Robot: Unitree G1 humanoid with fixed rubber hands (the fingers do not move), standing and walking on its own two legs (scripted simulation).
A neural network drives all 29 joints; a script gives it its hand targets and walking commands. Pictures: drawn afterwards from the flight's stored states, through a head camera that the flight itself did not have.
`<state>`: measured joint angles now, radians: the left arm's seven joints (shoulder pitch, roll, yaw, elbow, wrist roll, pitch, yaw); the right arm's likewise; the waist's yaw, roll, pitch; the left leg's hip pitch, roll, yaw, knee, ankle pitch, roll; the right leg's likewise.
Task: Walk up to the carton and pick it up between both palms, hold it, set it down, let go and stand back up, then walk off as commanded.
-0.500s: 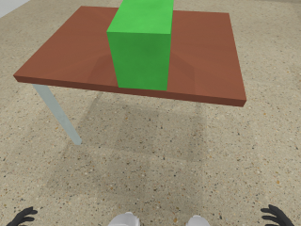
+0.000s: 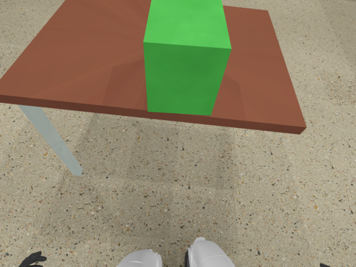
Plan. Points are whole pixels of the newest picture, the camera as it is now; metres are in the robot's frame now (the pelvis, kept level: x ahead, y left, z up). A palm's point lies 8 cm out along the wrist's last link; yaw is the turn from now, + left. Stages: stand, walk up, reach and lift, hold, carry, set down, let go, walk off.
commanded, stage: walk up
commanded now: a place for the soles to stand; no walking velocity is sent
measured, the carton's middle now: (183, 53) +0.68 -0.03 +0.07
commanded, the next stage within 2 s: none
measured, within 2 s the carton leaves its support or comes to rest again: neither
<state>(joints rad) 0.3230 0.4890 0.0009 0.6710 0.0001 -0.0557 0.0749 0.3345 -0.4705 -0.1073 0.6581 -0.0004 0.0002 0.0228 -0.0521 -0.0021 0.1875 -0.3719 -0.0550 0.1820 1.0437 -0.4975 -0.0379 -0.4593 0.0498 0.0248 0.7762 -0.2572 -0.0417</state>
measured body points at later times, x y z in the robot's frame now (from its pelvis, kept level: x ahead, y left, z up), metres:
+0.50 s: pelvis +0.07 +0.09 +0.02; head +0.10 +0.15 +0.46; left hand +0.20 +0.40 -0.11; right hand +0.07 -0.27 -0.03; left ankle +0.05 +0.19 -0.70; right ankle +0.15 -0.08 -0.63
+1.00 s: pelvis +0.13 +0.07 +0.00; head +0.16 +0.07 +0.44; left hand +0.25 +0.39 -0.10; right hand +0.22 -0.26 -0.09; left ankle +0.17 +0.16 -0.70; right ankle +0.22 -0.08 -0.70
